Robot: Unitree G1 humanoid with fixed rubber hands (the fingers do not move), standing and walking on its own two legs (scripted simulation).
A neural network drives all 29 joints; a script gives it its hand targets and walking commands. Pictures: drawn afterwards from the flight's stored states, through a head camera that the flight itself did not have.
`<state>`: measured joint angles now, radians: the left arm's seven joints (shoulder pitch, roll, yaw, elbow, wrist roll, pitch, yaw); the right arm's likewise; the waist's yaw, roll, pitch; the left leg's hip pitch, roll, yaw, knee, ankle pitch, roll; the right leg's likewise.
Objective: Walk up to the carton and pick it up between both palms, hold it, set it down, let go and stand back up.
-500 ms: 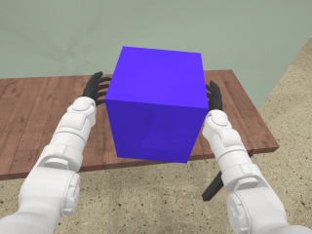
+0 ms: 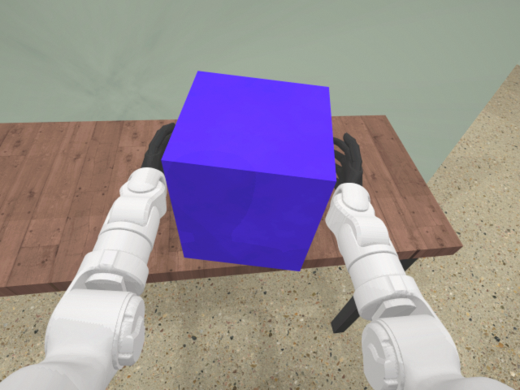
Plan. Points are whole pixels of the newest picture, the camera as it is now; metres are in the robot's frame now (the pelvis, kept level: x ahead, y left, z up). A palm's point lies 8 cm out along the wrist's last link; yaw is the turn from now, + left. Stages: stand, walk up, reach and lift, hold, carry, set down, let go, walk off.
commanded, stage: reach and lift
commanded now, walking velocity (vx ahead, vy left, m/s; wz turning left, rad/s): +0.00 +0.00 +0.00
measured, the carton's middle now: (252, 177) +0.43 -0.03 +0.07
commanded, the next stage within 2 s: none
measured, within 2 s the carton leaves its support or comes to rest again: leaves its support in 0.96 s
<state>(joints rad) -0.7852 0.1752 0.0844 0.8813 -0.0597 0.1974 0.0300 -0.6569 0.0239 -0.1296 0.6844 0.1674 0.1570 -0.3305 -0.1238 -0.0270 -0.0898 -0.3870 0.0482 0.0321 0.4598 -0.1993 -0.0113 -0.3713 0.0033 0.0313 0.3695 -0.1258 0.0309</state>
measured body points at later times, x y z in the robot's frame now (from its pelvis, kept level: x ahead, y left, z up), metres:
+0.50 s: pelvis +0.03 +0.01 +0.01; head +0.00 +0.03 +0.46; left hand +0.43 +0.14 +0.09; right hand +0.38 -0.16 +0.10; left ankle +0.01 +0.12 -0.74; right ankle +0.03 -0.14 -0.74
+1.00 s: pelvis +0.03 +0.01 +0.01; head +0.00 +0.04 +0.46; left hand +0.43 +0.13 +0.10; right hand +0.38 -0.17 +0.10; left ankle +0.01 +0.12 -0.74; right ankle +0.03 -0.14 -0.74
